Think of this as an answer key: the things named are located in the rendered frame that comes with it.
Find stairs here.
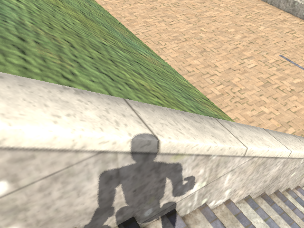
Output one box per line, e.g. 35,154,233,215
75,185,304,228

